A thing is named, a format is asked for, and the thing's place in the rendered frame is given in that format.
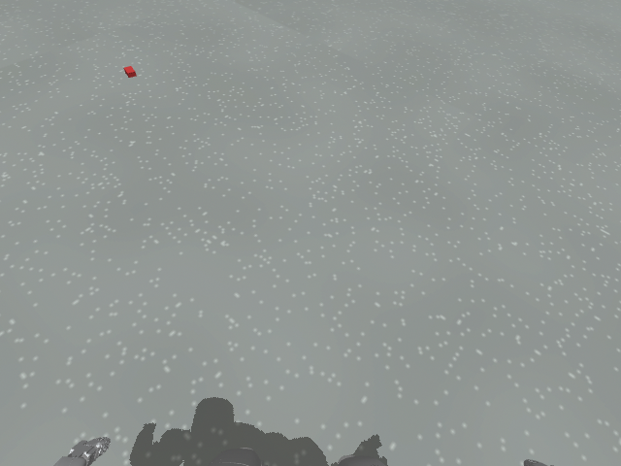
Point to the small box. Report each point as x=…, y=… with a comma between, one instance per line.
x=130, y=72

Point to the left robot hand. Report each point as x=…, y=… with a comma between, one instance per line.
x=84, y=453

